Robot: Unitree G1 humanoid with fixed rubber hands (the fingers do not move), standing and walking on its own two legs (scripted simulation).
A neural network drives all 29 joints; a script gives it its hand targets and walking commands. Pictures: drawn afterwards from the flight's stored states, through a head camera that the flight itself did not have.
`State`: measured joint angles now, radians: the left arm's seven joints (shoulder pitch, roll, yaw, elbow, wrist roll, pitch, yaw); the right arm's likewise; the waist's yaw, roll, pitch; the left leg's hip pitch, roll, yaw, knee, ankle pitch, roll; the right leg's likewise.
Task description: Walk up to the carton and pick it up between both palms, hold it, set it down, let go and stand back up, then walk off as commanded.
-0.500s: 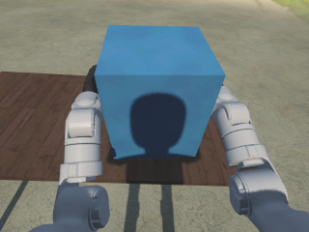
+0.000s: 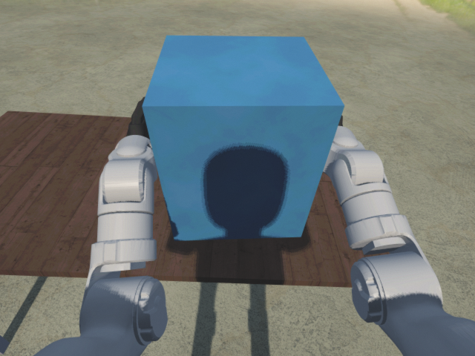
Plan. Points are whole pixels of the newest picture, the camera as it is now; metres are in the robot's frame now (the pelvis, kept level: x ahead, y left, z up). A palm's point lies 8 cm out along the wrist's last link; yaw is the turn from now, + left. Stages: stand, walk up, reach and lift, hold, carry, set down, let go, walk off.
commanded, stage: hold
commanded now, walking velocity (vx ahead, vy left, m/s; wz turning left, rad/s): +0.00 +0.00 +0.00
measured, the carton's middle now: (237, 141) +0.37 +0.00 +0.22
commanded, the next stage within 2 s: none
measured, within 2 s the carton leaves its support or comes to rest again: neither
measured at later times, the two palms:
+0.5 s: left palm (141, 145) +0.37 +0.15 +0.21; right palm (327, 136) +0.38 -0.15 +0.23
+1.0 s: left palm (139, 144) +0.37 +0.15 +0.22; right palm (327, 135) +0.38 -0.15 +0.23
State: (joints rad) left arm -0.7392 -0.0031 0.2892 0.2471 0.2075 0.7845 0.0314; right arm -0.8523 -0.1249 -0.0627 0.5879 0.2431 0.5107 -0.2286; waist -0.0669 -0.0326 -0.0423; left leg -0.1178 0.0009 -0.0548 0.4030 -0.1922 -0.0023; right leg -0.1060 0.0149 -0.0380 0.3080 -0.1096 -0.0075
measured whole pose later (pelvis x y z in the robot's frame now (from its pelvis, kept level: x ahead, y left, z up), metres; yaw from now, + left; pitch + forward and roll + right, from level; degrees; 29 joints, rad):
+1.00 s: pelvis +0.00 +0.00 +0.00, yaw +0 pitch -6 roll -1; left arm -0.69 -0.02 0.28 0.15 0.22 0.82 0.02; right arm -0.80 -0.12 -0.05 0.49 0.26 0.54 -0.24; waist -0.07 -0.03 -0.02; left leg -0.09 0.00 -0.06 0.41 -0.20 0.00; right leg -0.08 0.02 -0.03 0.31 -0.12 -0.01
